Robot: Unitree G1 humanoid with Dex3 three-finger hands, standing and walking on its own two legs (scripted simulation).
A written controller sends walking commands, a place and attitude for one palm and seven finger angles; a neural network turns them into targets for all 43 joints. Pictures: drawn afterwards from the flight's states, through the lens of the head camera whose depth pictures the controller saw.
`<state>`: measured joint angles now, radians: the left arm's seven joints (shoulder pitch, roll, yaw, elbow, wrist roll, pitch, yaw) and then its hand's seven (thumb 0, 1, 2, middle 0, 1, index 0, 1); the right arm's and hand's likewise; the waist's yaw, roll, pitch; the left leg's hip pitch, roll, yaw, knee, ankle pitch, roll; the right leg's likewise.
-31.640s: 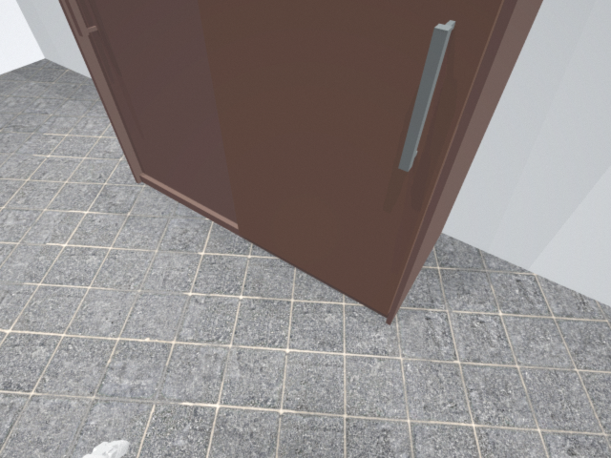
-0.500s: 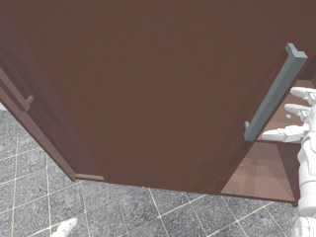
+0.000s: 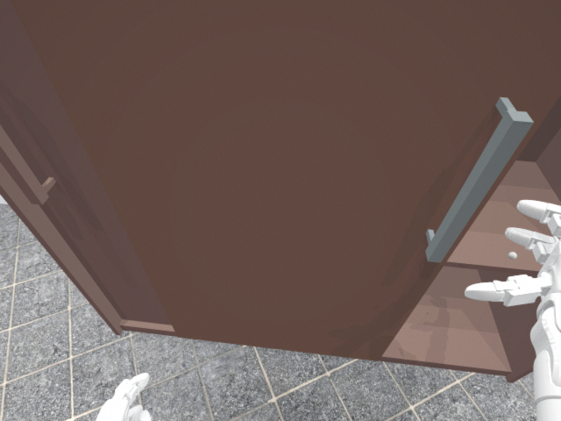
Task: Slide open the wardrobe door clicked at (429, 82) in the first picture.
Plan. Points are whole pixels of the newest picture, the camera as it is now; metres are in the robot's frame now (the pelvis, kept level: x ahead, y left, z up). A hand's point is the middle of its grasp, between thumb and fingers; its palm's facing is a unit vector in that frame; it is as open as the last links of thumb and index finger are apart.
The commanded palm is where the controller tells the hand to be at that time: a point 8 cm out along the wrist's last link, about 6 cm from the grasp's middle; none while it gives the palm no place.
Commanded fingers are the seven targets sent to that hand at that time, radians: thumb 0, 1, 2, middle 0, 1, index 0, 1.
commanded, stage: slip the hand off the handle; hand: right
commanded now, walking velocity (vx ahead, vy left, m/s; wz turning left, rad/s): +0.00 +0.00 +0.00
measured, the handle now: (463, 191) +0.44 -0.26 +0.12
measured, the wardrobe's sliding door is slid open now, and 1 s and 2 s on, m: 0.45 0.45 0.45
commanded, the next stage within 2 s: draw the hand back to the body in 0.30 s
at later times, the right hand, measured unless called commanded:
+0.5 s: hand (545, 312) +0.24 -0.29 +0.12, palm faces +0.37 +0.92 -0.09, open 14.7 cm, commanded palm +0.20 -0.32 +0.13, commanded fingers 0.00 0.55 -0.20 0.25 1.15 0.25 1.15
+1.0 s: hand out of the picture +0.20 -0.29 +0.14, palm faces +0.25 +0.95 -0.17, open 14.3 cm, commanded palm +0.16 -0.32 +0.15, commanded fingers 0.00 0.19 -0.38 0.24 0.94 0.24 0.94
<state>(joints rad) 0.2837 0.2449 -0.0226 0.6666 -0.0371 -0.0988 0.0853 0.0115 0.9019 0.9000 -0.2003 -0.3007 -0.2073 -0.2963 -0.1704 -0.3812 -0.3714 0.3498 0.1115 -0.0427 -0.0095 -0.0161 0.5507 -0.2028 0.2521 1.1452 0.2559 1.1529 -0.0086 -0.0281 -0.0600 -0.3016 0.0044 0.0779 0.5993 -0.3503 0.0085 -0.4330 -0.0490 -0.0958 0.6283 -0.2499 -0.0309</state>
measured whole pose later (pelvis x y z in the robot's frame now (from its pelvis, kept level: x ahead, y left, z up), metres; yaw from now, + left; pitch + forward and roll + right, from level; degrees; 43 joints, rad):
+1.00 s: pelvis -0.02 -0.01 +0.01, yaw -1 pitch -4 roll +2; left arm 0.25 0.26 -0.05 0.65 -0.04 -0.31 0.11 0.01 0.90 0.90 -0.20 -0.30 -0.21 -0.30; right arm 0.21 -0.39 -0.39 -0.09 0.26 -0.02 0.22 -0.02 0.47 -0.24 0.25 1.09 0.25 1.10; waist -0.06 -0.04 -0.02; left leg -0.16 0.00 0.09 0.51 -0.29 0.00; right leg -0.31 -0.04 -0.08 0.57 -0.21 -0.04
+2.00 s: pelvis +0.01 +0.02 +0.02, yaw +0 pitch -7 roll +1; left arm 0.19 0.23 -0.01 0.66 0.02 -0.11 0.08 0.01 0.90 0.90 -0.20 -0.30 -0.21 -0.30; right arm 0.47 -0.34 -0.32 -0.38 0.09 -0.09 -0.09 0.01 -0.88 -0.90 0.21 0.30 0.21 0.31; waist -0.08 -0.06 0.03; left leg 0.04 -0.02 0.07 0.31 -0.24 0.03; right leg -0.10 -0.04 -0.08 0.38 -0.15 0.00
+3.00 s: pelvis -0.13 -0.06 +0.01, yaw -3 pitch -2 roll +5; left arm 0.16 0.19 -0.01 0.57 0.01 -0.11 0.08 0.01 0.90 0.90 -0.20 -0.30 -0.21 -0.30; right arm 0.45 -0.44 -0.42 -0.51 0.04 -0.23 -0.13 0.01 -0.88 -0.90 0.21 0.30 0.21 0.30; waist -0.02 -0.02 0.04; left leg -0.24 -0.07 -0.03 0.48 -0.32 0.02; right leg -0.43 0.01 -0.05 0.39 -0.04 -0.07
